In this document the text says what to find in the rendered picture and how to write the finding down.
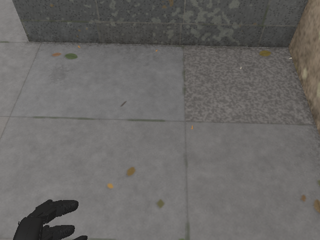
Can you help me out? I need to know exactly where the left robot hand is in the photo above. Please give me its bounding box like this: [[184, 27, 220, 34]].
[[13, 199, 88, 240]]

